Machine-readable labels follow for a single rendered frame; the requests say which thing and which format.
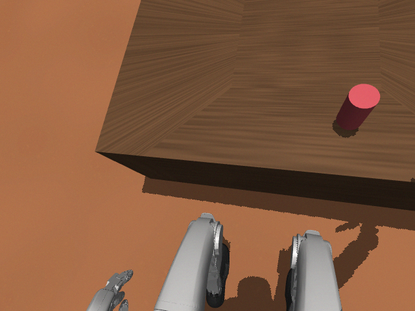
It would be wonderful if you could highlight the left robot foot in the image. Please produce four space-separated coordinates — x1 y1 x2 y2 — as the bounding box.
206 243 230 308

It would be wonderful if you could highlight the can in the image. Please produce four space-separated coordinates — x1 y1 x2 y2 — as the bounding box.
337 84 380 130

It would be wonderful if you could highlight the left robot hand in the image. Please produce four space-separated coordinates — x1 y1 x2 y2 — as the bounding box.
86 270 133 311

